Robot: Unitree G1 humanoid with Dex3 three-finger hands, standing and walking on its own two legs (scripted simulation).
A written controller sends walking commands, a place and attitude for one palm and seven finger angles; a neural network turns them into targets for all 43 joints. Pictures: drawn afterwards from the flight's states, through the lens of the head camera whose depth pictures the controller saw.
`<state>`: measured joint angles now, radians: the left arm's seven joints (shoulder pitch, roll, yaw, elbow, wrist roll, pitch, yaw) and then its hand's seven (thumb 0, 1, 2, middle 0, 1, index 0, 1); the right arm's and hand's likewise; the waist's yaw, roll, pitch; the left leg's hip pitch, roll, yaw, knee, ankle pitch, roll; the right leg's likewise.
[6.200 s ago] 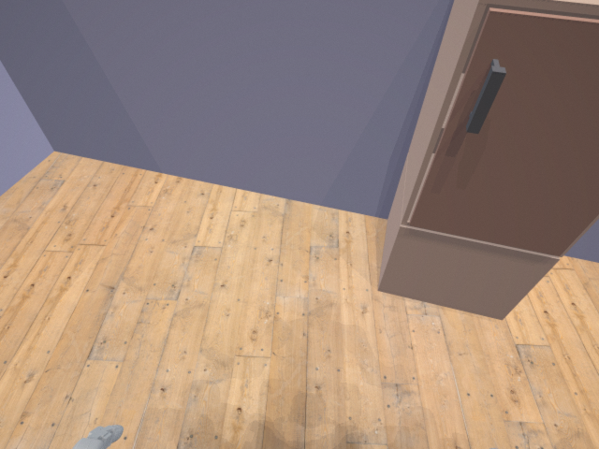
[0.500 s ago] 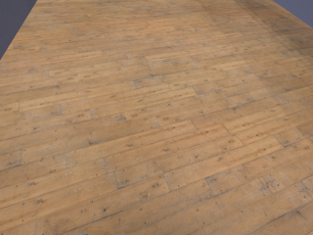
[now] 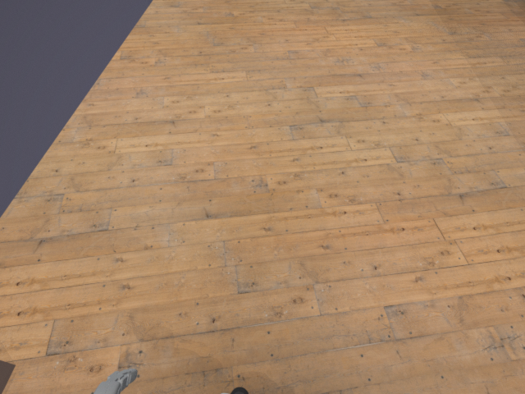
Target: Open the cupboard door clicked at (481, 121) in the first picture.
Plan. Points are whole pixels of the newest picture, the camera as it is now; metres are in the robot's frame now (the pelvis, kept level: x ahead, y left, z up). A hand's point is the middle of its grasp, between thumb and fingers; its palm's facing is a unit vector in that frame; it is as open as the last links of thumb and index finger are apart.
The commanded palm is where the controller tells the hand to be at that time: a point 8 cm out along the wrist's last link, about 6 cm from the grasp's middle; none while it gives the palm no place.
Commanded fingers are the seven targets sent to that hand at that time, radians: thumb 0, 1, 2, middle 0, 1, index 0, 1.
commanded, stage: turn to face it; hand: left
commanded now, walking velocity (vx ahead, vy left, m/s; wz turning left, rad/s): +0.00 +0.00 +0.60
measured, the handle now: out of the picture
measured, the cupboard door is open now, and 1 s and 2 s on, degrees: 0 0 0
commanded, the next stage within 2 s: none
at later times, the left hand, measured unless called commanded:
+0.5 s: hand out of the picture -0.07 +0.15 -0.16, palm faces +0.37 -0.89 -0.26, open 7.4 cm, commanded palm none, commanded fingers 0.00 0.90 0.90 -0.20 -0.30 -0.20 -0.30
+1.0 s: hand out of the picture +0.00 +0.22 -0.14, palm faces +0.58 -0.77 -0.28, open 7.4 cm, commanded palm none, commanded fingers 0.00 0.90 0.90 -0.20 -0.30 -0.20 -0.30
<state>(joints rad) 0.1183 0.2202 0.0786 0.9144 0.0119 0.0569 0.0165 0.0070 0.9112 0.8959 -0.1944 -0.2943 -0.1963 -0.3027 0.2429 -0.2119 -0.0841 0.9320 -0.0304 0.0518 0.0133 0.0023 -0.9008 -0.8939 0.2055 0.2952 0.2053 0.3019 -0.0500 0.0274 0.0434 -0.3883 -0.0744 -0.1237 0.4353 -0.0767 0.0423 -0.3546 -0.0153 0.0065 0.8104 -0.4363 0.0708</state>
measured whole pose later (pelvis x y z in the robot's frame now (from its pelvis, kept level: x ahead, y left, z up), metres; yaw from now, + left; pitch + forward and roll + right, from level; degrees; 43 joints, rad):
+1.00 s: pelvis +0.00 -0.03 -0.01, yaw +37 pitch +0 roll +1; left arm 0.10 0.23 0.05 0.83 0.01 0.03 0.01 0.01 0.91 0.90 -0.20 -0.29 -0.20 -0.30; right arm 0.20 -0.23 -0.07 0.91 -0.03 0.05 0.02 0.00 -0.90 -0.89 0.21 0.30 0.21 0.30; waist -0.03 0.03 0.07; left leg -0.27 -0.03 -0.11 0.57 -0.31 -0.02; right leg -0.33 -0.04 -0.04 0.65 -0.33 0.10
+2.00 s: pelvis -0.04 -0.02 +0.00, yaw +72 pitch +1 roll -2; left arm 0.09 0.24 0.06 0.88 0.01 0.06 0.02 0.01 0.91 0.90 -0.20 -0.29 -0.20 -0.30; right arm 0.27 -0.20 -0.06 0.93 -0.03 0.04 0.01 0.00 -0.90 -0.89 0.21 0.30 0.21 0.30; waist -0.05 0.01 0.06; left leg -0.29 -0.10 -0.13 0.44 -0.16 0.08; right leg -0.41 -0.04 0.02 0.92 -0.42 0.10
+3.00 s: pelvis -0.02 +0.06 +0.00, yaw +83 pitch -2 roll +0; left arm 0.18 0.21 0.05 1.05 0.02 0.02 -0.03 0.01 0.91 0.90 -0.19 -0.29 -0.19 -0.30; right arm 0.42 -0.15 -0.04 1.11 -0.03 -0.04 -0.03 0.00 -0.92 -0.89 0.20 0.29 0.20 0.30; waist -0.02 -0.03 0.07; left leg 0.09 0.02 0.09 0.31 -0.37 0.00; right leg -0.54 -0.10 -0.09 0.82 -0.21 0.03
